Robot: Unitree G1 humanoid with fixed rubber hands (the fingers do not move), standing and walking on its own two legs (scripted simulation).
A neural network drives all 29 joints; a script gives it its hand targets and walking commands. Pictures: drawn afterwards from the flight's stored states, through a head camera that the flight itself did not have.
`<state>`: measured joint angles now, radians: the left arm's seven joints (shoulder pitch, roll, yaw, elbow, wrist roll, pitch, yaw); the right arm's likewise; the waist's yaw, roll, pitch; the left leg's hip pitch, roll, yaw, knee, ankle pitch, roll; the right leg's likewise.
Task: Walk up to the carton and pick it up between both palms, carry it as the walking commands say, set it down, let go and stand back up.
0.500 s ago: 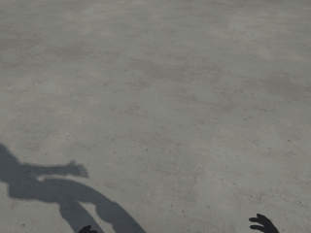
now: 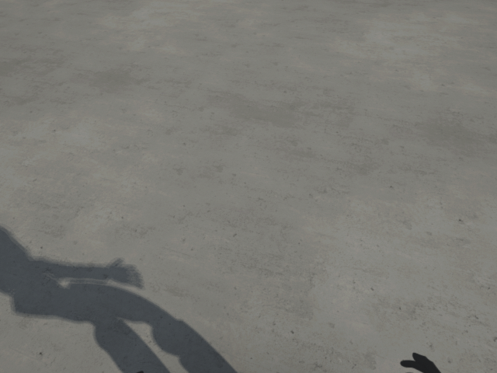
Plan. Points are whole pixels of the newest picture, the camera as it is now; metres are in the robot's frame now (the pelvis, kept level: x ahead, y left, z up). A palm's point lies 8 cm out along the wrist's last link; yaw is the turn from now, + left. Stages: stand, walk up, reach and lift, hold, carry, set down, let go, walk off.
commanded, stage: stand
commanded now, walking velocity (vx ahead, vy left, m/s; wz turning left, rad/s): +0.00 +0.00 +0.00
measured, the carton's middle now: out of the picture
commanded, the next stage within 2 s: walk up in 0.42 s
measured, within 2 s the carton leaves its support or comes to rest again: neither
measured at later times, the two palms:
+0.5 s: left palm out of the picture +0.06 +0.25 -0.12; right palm out of the picture +0.09 -0.26 -0.10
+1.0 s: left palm (167, 362) +0.17 +0.17 -0.07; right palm out of the picture +0.03 -0.44 -0.10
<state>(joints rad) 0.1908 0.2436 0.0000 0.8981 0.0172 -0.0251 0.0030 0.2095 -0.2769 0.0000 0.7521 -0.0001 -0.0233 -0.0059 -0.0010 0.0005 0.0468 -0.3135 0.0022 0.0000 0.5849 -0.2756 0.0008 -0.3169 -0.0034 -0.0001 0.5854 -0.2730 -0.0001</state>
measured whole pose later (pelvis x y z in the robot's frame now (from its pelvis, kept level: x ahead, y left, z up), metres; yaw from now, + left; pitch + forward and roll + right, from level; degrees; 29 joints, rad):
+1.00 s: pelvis -0.01 -0.10 +0.00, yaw -13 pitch +1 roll +3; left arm 0.19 0.39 0.04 0.74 0.05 0.05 -0.16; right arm 0.21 -0.47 -0.04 0.82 0.00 -0.04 0.00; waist 0.03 0.02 0.01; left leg -0.36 0.15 0.12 0.79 -0.45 -0.01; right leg -0.41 -0.03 0.01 0.64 -0.27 -0.01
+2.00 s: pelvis +0.08 -0.30 +0.01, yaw -37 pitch +6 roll +0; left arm 0.19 0.41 0.04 0.71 0.04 0.05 -0.19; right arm 0.21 -0.48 -0.04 0.82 0.00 -0.09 -0.01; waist 0.02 0.01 -0.02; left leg -0.40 0.03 0.16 0.54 -0.36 0.00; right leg -0.33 0.05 0.13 0.43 -0.19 -0.02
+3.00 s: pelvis +0.28 -0.65 +0.01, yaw -58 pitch +4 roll +0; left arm 0.15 0.40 0.04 0.75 0.03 0.05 -0.19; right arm 0.25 -0.47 -0.04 0.83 0.00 -0.11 0.01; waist -0.05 -0.10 -0.02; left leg -0.04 0.09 0.29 0.36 -0.37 -0.02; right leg -0.48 -0.08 0.04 0.57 -0.15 -0.01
